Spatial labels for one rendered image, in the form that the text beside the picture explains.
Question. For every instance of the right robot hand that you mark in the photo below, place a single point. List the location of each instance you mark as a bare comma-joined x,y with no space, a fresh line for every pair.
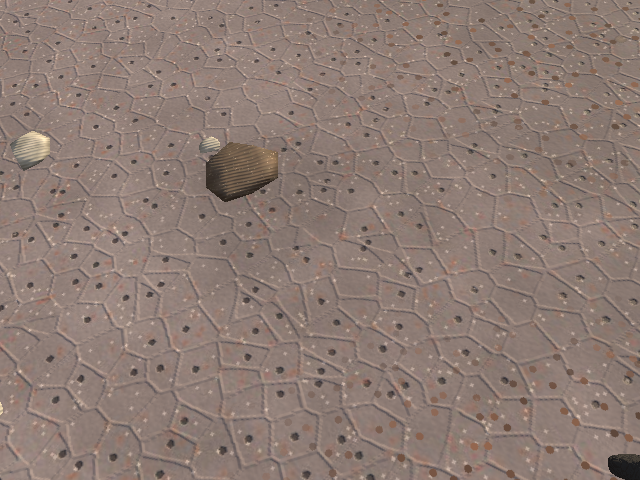
625,466

